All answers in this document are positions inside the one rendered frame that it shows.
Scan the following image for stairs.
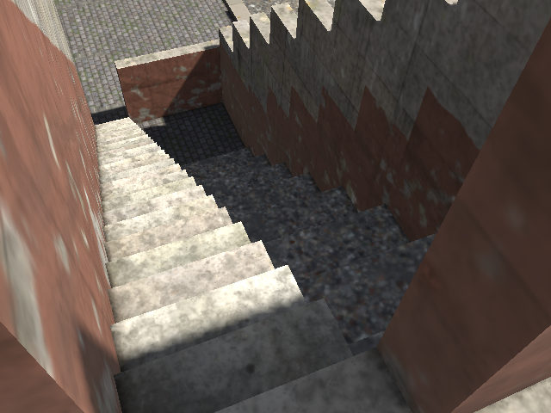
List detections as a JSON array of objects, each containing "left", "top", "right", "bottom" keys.
[{"left": 95, "top": 117, "right": 353, "bottom": 413}]

